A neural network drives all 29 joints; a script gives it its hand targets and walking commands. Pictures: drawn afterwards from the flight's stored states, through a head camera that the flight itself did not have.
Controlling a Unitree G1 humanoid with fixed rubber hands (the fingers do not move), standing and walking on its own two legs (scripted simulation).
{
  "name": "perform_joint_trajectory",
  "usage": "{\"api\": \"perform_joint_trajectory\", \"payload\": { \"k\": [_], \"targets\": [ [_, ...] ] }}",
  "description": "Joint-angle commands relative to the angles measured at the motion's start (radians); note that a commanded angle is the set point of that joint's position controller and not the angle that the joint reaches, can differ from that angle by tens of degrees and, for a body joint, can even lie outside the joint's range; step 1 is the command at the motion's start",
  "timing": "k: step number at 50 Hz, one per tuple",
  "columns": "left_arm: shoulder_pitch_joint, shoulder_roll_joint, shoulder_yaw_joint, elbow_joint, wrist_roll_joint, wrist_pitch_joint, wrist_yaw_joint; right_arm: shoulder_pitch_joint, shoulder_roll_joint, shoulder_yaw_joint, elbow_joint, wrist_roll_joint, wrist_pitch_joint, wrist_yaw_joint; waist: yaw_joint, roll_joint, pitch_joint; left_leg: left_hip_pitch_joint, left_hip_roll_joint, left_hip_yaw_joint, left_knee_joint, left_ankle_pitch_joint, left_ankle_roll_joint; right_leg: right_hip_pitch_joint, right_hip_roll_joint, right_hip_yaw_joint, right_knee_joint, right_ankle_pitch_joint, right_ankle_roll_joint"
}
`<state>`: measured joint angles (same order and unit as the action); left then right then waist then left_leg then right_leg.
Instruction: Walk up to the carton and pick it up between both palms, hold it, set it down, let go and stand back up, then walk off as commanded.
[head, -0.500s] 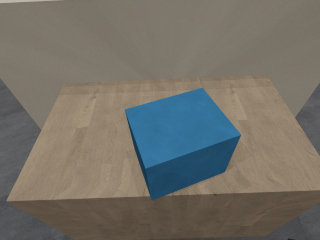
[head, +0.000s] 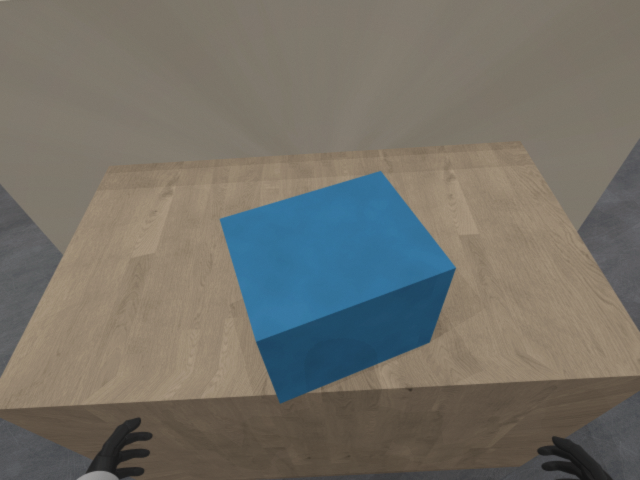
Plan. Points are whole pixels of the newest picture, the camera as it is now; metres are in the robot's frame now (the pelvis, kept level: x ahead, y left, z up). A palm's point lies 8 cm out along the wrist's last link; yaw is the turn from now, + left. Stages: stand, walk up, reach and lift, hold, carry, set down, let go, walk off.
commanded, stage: reach and lift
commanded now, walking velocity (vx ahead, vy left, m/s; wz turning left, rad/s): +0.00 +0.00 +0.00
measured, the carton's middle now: (331, 284) +0.40 +0.02 -0.02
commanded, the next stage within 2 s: none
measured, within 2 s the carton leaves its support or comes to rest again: neither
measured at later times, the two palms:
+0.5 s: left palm (106, 476) +0.15 +0.29 -0.04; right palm (585, 472) +0.16 -0.26 -0.05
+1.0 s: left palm out of the picture +0.14 +0.24 -0.02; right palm (606, 476) +0.16 -0.27 -0.04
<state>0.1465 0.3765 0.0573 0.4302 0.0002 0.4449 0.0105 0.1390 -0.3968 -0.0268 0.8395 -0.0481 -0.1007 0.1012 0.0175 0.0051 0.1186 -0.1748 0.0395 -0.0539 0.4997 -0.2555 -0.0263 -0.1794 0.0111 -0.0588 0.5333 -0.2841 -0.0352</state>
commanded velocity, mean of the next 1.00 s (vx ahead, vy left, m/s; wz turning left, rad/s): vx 0.00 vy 0.00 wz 0.00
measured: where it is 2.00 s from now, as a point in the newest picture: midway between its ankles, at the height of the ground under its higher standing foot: outside the picture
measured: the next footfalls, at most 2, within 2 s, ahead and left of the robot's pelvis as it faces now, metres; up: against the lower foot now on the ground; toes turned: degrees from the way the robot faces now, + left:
none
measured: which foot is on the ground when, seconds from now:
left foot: down 0.00-1.00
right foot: down 0.00-1.00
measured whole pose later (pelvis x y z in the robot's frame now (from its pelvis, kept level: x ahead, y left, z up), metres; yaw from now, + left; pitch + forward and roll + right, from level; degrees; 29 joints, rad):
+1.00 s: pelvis +0.01 +0.01 +0.01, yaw +0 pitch -2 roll +0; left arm 0.44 0.14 0.04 0.17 0.00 0.02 0.19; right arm 0.22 -0.40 -0.03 0.76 0.34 -0.33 0.30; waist 0.02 0.00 0.02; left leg -0.15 0.05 -0.05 0.39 -0.20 -0.04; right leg -0.14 0.02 -0.06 0.37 -0.20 -0.04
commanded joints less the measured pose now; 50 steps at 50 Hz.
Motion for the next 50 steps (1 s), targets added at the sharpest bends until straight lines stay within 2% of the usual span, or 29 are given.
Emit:
{"api": "perform_joint_trajectory", "payload": {
  "k": [1, 3, 5, 7, 9, 11, 12, 13, 18, 20, 21, 22, 24, 25, 26, 27, 30, 33, 34, 35, 36, 37, 39, 40, 41, 44, 46, 49, 50],
  "targets": [
    [-0.022, 0.079, 0.170, -0.213, 0.031, -0.122, 0.050, -0.052, -0.137, -0.068, -0.264, 0.084, -0.082, 0.007, 0.047, -0.127, -0.245, 0.011, -0.064, 0.127, -0.100, 0.192, 0.043, 0.132, -0.004, 0.017, -0.163, 0.310, 0.050],
    [-0.014, 0.072, 0.166, -0.226, 0.014, -0.169, 0.059, -0.017, -0.105, -0.057, -0.244, 0.091, -0.096, 0.000, 0.025, -0.121, -0.248, 0.014, -0.074, 0.128, -0.111, 0.182, 0.037, 0.127, -0.004, 0.030, -0.170, 0.311, 0.056],
    [0.027, 0.067, 0.151, -0.226, -0.004, -0.194, 0.063, 0.004, -0.118, -0.067, -0.240, 0.103, -0.102, 0.010, 0.030, -0.123, -0.229, 0.041, -0.069, 0.126, -0.132, 0.172, 0.035, 0.123, -0.006, 0.034, -0.203, 0.270, 0.056],
    [0.018, 0.067, 0.143, -0.283, -0.024, -0.232, 0.078, 0.003, -0.097, -0.059, -0.262, 0.115, -0.118, 0.025, 0.046, -0.076, -0.269, 0.064, -0.066, 0.118, -0.139, 0.166, 0.024, 0.076, -0.006, 0.024, -0.213, 0.213, 0.041],
    [0.030, 0.016, 0.114, -0.303, -0.034, -0.257, 0.092, 0.009, -0.122, -0.076, -0.229, 0.127, -0.131, 0.042, 0.026, -0.072, -0.289, 0.103, -0.051, 0.104, -0.135, 0.220, 0.009, 0.044, 0.016, 0.009, -0.222, 0.210, 0.022],
    [0.075, -0.002, 0.099, -0.271, -0.034, -0.267, 0.098, 0.025, -0.146, -0.088, -0.218, 0.129, -0.140, 0.053, 0.029, -0.021, -0.268, 0.126, -0.051, 0.106, -0.142, 0.244, -0.004, 0.024, 0.012, 0.011, -0.237, 0.230, 0.009],
    [0.069, 0.001, 0.081, -0.278, -0.038, -0.260, 0.104, 0.015, -0.163, -0.114, -0.198, 0.144, -0.141, 0.062, 0.005, -0.031, -0.261, 0.126, -0.048, 0.091, -0.147, 0.241, -0.005, 0.014, 0.022, 0.005, -0.249, 0.198, -0.003],
    [0.108, -0.034, 0.070, -0.260, -0.032, -0.271, 0.105, 0.028, -0.156, -0.094, -0.199, 0.151, -0.145, 0.068, 0.021, -0.026, -0.254, 0.147, -0.046, 0.096, -0.154, 0.255, -0.007, 0.010, 0.027, 0.004, -0.257, 0.194, -0.001],
    [0.158, -0.092, 0.043, -0.278, -0.039, -0.301, 0.112, 0.032, -0.214, -0.120, -0.188, 0.200, -0.169, 0.109, 0.011, -0.033, -0.250, 0.182, -0.035, 0.068, -0.159, 0.330, -0.020, 0.002, 0.046, -0.002, -0.272, 0.224, -0.018],
    [0.150, -0.116, 0.034, -0.298, -0.018, -0.314, 0.120, 0.028, -0.220, -0.120, -0.164, 0.212, -0.174, 0.117, 0.008, -0.006, -0.250, 0.163, -0.028, 0.062, -0.168, 0.308, -0.019, 0.021, 0.045, 0.001, -0.270, 0.205, -0.025],
    [0.172, -0.123, 0.021, -0.313, -0.016, -0.317, 0.131, 0.007, -0.247, -0.130, -0.161, 0.233, -0.184, 0.125, 0.025, 0.040, -0.255, 0.176, -0.023, 0.044, -0.170, 0.375, -0.038, 0.017, 0.051, -0.004, -0.267, 0.220, -0.032],
    [0.160, -0.150, 0.005, -0.351, -0.009, -0.321, 0.141, 0.007, -0.247, -0.125, -0.143, 0.254, -0.191, 0.132, 0.013, 0.052, -0.273, 0.185, -0.016, 0.040, -0.162, 0.378, -0.046, 0.007, 0.055, -0.008, -0.265, 0.203, -0.032],
    [0.168, -0.161, -0.019, -0.391, -0.025, -0.336, 0.148, -0.007, -0.278, -0.132, -0.142, 0.271, -0.208, 0.145, 0.016, 0.038, -0.285, 0.190, -0.019, 0.046, -0.156, 0.341, -0.046, -0.003, 0.057, -0.010, -0.264, 0.192, -0.038],
    [0.167, -0.149, -0.019, -0.396, -0.047, -0.357, 0.148, -0.012, -0.261, -0.124, -0.189, 0.280, -0.223, 0.146, 0.014, -0.005, -0.311, 0.184, -0.025, 0.052, -0.146, 0.339, -0.039, 0.002, 0.054, 0.000, -0.267, 0.201, -0.039],
    [0.159, -0.159, -0.020, -0.400, -0.040, -0.367, 0.155, -0.015, -0.255, -0.113, -0.177, 0.289, -0.221, 0.147, 0.031, 0.034, -0.285, 0.147, -0.037, 0.060, -0.159, 0.312, -0.044, 0.015, 0.043, 0.013, -0.270, 0.198, -0.038],
    [0.186, -0.171, -0.018, -0.381, -0.033, -0.368, 0.153, -0.006, -0.259, -0.116, -0.153, 0.298, -0.220, 0.150, 0.014, 0.012, -0.265, 0.158, -0.035, 0.056, -0.150, 0.339, -0.039, 0.011, 0.049, 0.015, -0.267, 0.214, -0.043],
    [0.200, -0.183, -0.020, -0.393, -0.040, -0.396, 0.161, -0.009, -0.267, -0.084, -0.163, 0.331, -0.237, 0.156, 0.022, 0.006, -0.280, 0.156, -0.043, 0.058, -0.134, 0.389, -0.042, 0.016, 0.050, 0.021, -0.262, 0.234, -0.048],
    [0.199, -0.202, -0.041, -0.442, -0.038, -0.423, 0.175, 0.002, -0.297, -0.092, -0.157, 0.360, -0.253, 0.169, 0.002, -0.012, -0.294, 0.172, -0.033, 0.049, -0.137, 0.386, -0.046, 0.012, 0.062, 0.014, -0.250, 0.228, -0.044],
    [0.221, -0.204, -0.030, -0.454, -0.027, -0.432, 0.180, 0.003, -0.289, -0.060, -0.160, 0.376, -0.265, 0.170, 0.021, 0.025, -0.294, 0.145, -0.039, 0.051, -0.129, 0.405, -0.055, 0.024, 0.055, 0.017, -0.243, 0.247, -0.053],
    [0.264, -0.227, -0.061, -0.457, -0.034, -0.435, 0.184, 0.007, -0.305, -0.077, -0.176, 0.389, -0.272, 0.178, 0.028, 0.001, -0.302, 0.187, -0.034, 0.063, -0.132, 0.383, -0.047, -0.008, 0.064, 0.011, -0.254, 0.233, -0.044],
    [0.221, -0.229, -0.065, -0.455, -0.033, -0.435, 0.185, -0.001, -0.315, -0.078, -0.143, 0.384, -0.267, 0.179, 0.007, 0.021, -0.275, 0.165, -0.025, 0.040, -0.149, 0.353, -0.053, 0.001, 0.067, 0.007, -0.248, 0.208, -0.046],
    [0.256, -0.245, -0.055, -0.413, -0.047, -0.433, 0.177, -0.002, -0.291, -0.050, -0.176, 0.407, -0.274, 0.177, 0.031, -0.021, -0.280, 0.133, -0.043, 0.069, -0.135, 0.357, -0.042, 0.000, 0.058, 0.020, -0.254, 0.206, -0.041],
    [0.249, -0.255, -0.054, -0.414, -0.036, -0.438, 0.182, -0.001, -0.306, -0.040, -0.156, 0.411, -0.264, 0.185, 0.016, -0.033, -0.230, 0.114, -0.044, 0.061, -0.134, 0.345, -0.046, -0.016, 0.061, 0.027, -0.245, 0.209, -0.043],
    [0.300, -0.273, -0.053, -0.404, -0.030, -0.442, 0.177, 0.027, -0.294, -0.019, -0.185, 0.425, -0.271, 0.188, 0.039, -0.039, -0.242, 0.114, -0.046, 0.067, -0.132, 0.339, -0.034, -0.019, 0.060, 0.028, -0.250, 0.203, -0.040],
    [0.301, -0.270, -0.053, -0.394, -0.026, -0.450, 0.178, 0.055, -0.320, -0.023, -0.147, 0.415, -0.268, 0.194, 0.018, -0.048, -0.257, 0.125, -0.039, 0.058, -0.126, 0.335, -0.035, -0.004, 0.060, 0.021, -0.246, 0.213, -0.046],
    [0.272, -0.280, -0.064, -0.447, -0.021, -0.463, 0.188, 0.045, -0.297, 0.003, -0.181, 0.455, -0.275, 0.198, 0.023, -0.023, -0.230, 0.105, -0.040, 0.074, -0.127, 0.316, -0.033, -0.013, 0.052, 0.027, -0.240, 0.184, -0.038],
    [0.248, -0.270, -0.071, -0.481, -0.035, -0.485, 0.199, 0.029, -0.304, -0.010, -0.225, 0.446, -0.294, 0.202, 0.039, -0.064, -0.246, 0.074, -0.038, 0.088, -0.118, 0.239, -0.025, -0.041, 0.046, 0.027, -0.229, 0.142, -0.035],
    [0.191, -0.292, -0.093, -0.505, -0.046, -0.517, 0.220, -0.033, -0.303, -0.011, -0.241, 0.450, -0.300, 0.217, 0.056, -0.044, -0.234, 0.008, -0.039, 0.097, -0.139, 0.097, -0.018, -0.055, 0.026, 0.052, -0.222, 0.028, -0.038],
    [0.200, -0.303, -0.109, -0.564, -0.059, -0.527, 0.226, -0.033, -0.320, -0.032, -0.287, 0.451, -0.308, 0.220, 0.040, -0.078, -0.211, 0.014, -0.031, 0.083, -0.148, 0.064, -0.015, -0.081, 0.040, 0.038, -0.222, 0.007, -0.035]
  ]
}}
